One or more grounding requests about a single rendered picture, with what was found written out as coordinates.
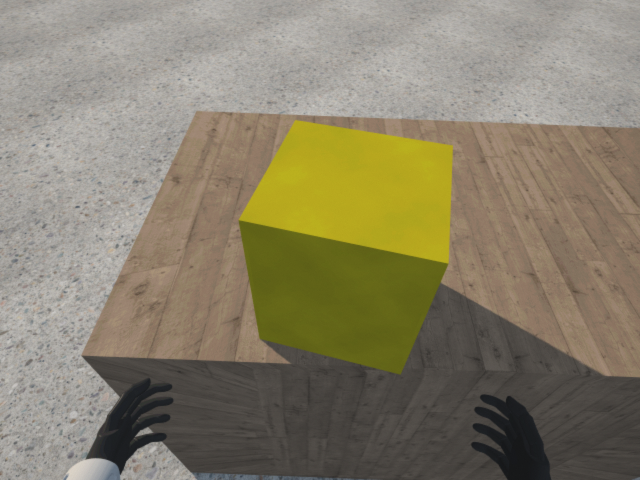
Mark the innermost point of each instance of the pedestal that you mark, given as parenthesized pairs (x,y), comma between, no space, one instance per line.
(540,301)

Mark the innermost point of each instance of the left robot forearm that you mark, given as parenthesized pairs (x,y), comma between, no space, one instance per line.
(93,469)

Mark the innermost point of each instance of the left robot hand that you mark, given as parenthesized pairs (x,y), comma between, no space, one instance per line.
(116,439)

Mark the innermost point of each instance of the carton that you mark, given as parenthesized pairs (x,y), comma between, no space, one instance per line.
(346,241)

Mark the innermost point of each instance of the right robot hand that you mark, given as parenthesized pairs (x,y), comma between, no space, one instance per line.
(524,457)

